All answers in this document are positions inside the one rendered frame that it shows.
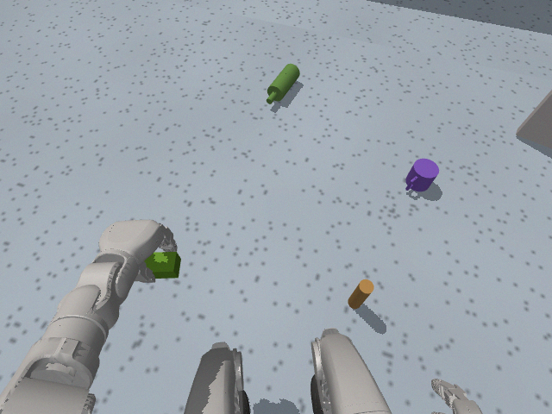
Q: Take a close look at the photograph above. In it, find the left robot hand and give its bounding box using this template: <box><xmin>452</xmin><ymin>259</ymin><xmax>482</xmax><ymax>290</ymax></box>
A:
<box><xmin>99</xmin><ymin>220</ymin><xmax>178</xmax><ymax>283</ymax></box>

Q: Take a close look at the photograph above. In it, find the left robot arm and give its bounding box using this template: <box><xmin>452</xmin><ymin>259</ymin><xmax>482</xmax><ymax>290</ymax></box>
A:
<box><xmin>0</xmin><ymin>249</ymin><xmax>139</xmax><ymax>414</ymax></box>

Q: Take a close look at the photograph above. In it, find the right robot hand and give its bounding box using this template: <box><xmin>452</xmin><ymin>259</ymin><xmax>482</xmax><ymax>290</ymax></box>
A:
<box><xmin>431</xmin><ymin>379</ymin><xmax>483</xmax><ymax>414</ymax></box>

